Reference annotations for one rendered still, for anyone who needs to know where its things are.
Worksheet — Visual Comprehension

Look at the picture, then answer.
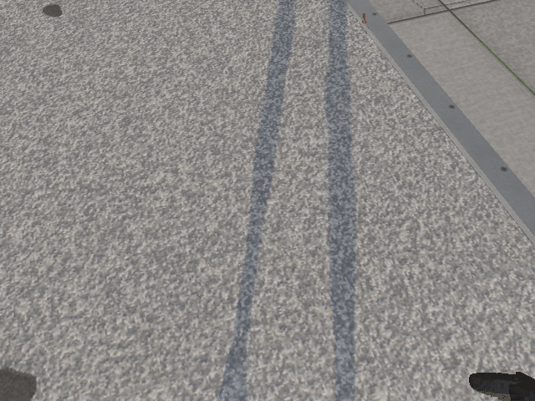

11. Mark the right robot hand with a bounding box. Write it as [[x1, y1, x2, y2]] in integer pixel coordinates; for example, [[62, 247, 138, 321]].
[[469, 372, 535, 401]]

